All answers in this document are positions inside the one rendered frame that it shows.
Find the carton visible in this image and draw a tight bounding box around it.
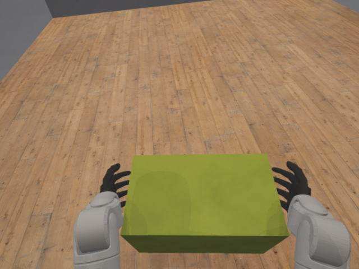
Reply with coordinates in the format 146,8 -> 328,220
120,154 -> 289,254

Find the right robot hand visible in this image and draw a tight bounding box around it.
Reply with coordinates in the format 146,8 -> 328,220
272,161 -> 311,213

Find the left robot hand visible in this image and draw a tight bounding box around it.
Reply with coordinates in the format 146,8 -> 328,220
100,163 -> 131,207

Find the right robot forearm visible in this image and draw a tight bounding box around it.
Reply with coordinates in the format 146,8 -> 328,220
287,194 -> 351,269

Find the left robot forearm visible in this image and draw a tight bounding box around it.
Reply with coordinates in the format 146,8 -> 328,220
73,191 -> 123,269

